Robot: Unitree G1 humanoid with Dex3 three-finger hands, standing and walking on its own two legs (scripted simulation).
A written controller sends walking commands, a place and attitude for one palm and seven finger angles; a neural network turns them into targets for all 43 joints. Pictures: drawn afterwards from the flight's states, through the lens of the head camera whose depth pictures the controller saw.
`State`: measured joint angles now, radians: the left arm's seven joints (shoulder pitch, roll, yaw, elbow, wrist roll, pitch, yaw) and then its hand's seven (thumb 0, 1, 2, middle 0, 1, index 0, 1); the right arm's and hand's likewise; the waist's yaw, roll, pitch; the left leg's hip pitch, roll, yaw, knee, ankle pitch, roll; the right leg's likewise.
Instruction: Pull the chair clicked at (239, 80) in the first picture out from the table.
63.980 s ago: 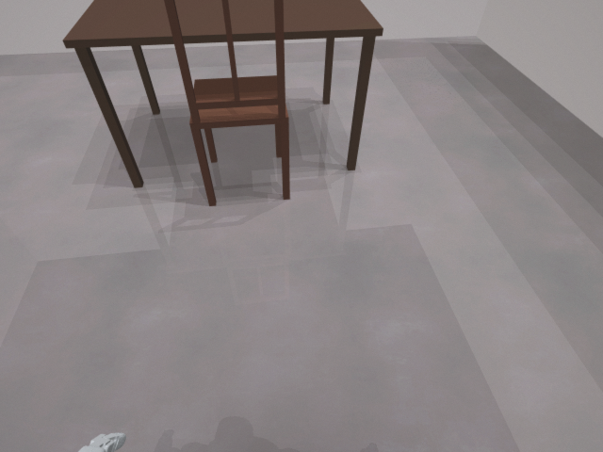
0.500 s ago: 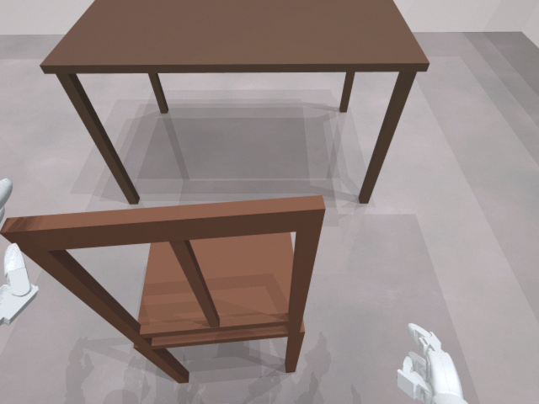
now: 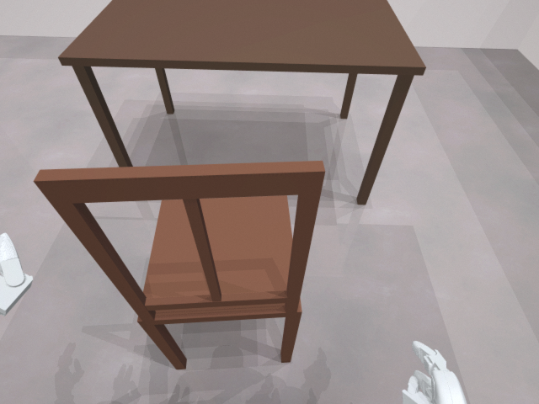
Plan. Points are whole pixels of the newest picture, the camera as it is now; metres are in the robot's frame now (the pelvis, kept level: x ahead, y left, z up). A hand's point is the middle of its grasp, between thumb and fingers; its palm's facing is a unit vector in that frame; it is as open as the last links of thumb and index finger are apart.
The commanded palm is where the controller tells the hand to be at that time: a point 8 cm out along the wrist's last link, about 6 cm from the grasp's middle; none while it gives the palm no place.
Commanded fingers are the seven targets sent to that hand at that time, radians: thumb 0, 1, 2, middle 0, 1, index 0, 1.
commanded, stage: step back with the hand held close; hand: left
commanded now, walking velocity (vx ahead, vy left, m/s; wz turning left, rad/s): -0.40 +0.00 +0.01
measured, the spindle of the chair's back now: (206, 257) +0.37 +0.14 -0.05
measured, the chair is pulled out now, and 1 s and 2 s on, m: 0.57 0.57 0.57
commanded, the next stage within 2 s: stop stepping back and stand still in 0.88 s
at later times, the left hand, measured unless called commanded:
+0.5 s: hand out of the picture +0.16 +0.27 +0.18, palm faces +0.48 -0.72 -0.49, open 7.4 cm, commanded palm +0.08 +0.31 +0.19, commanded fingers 0.00 0.90 0.90 -0.20 -0.30 -0.20 -0.30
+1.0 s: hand (26, 387) +0.11 +0.22 +0.16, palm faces +0.30 -0.79 -0.53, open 7.4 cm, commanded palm +0.04 +0.26 +0.19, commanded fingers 0.00 0.90 0.90 -0.20 -0.30 -0.20 -0.30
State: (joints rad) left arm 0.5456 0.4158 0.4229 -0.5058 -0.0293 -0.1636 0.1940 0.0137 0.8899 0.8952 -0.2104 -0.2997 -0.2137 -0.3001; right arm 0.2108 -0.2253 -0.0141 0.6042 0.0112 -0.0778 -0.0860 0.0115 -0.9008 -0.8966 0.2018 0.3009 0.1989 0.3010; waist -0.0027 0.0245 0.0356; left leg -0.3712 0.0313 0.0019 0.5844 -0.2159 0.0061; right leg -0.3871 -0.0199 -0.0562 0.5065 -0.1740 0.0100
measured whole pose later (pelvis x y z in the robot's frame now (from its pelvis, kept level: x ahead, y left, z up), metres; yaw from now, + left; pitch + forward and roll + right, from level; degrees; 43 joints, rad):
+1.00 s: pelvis -0.11 -0.03 +0.00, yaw -2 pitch +1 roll +0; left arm 0.57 0.49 0.48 -0.53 -0.05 -0.29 0.13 0.01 0.89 0.90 -0.21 -0.30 -0.21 -0.30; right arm 0.11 -0.16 -0.04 0.64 -0.01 -0.15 -0.05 0.01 -0.90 -0.90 0.20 0.30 0.20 0.30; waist -0.02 -0.08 0.11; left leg -0.33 0.03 0.06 0.50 -0.18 0.00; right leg -0.46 0.02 0.02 0.88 -0.49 0.01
